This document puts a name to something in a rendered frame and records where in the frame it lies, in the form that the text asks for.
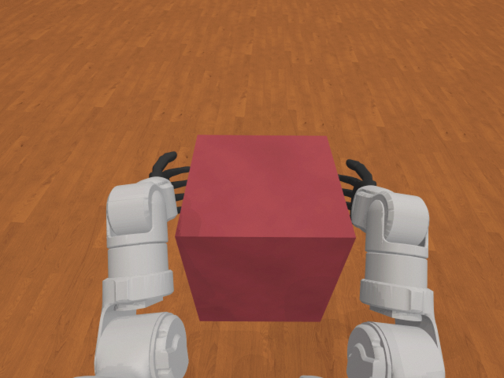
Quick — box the right robot hand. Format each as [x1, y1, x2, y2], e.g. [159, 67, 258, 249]
[338, 159, 376, 219]

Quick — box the robot left upper arm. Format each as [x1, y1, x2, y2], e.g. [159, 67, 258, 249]
[74, 312, 189, 378]

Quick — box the robot left forearm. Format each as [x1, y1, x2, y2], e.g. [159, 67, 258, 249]
[94, 176, 178, 373]

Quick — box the left robot hand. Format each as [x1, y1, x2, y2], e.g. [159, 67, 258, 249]
[149, 151, 190, 214]

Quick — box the carton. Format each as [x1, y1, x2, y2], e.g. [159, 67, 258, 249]
[175, 135, 356, 322]

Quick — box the robot right forearm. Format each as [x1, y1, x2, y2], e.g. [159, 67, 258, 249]
[351, 185, 445, 373]

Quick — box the robot right upper arm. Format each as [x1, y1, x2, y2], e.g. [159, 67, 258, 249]
[346, 321, 445, 378]

